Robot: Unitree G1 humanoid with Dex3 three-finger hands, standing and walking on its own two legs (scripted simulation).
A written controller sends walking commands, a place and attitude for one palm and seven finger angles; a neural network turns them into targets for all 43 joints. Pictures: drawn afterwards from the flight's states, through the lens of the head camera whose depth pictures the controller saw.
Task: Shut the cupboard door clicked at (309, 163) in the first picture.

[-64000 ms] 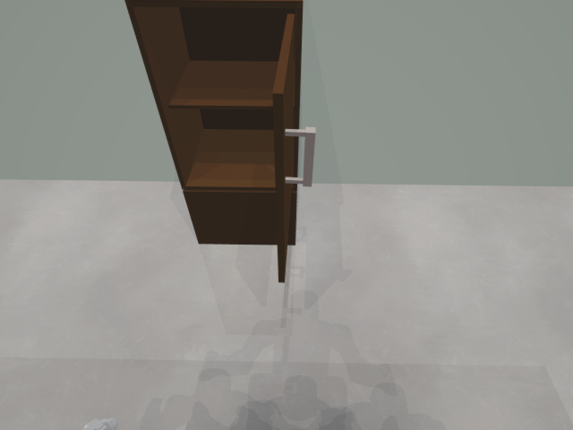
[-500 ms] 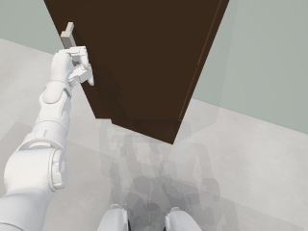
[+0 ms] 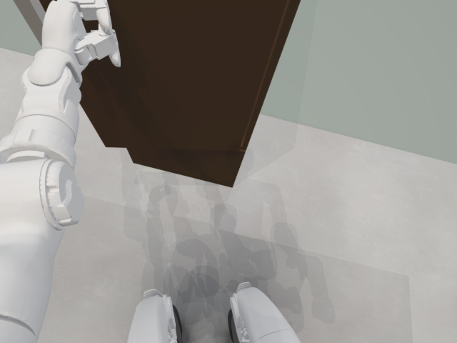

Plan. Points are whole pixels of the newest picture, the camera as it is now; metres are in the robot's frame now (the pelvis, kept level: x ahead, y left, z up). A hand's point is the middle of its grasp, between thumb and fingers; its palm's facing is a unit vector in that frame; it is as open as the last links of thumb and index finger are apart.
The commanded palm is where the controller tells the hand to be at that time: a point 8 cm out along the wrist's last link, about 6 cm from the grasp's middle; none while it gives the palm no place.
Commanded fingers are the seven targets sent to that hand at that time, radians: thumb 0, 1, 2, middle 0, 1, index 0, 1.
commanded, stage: push the door shut along its arc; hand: left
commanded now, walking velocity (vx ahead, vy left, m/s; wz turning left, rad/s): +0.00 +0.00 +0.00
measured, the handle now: (50, 27) +0.61 +0.18 +0.11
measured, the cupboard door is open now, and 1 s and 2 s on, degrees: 14 5 5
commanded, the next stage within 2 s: pull the fist back off the door in 0.38 s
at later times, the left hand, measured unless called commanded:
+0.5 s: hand (113, 22) +0.61 +0.09 +0.12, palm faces -0.31 -0.95 -0.01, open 3.0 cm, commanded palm +0.62 +0.10 +0.12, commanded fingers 0.00 0.90 0.90 -1.30 -1.50 -1.30 -1.50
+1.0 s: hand (121, 29) +0.58 +0.07 +0.13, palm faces +0.10 -1.00 +0.00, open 3.1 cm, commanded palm +0.55 +0.11 +0.12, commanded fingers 0.00 0.90 0.90 -1.30 -1.50 -1.30 -1.50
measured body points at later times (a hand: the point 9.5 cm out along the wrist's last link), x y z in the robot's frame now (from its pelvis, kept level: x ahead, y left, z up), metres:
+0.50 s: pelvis +0.00 +0.00 -0.01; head +0.19 +0.02 +0.39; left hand +0.62 +0.14 +0.12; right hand -0.06 -0.26 -0.10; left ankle +0.06 +0.11 -0.64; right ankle +0.00 -0.13 -0.64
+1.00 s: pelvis +0.03 +0.00 +0.02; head +0.15 +0.01 +0.45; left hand +0.57 +0.13 +0.13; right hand -0.03 -0.24 -0.09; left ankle +0.05 +0.11 -0.64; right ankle +0.00 -0.13 -0.64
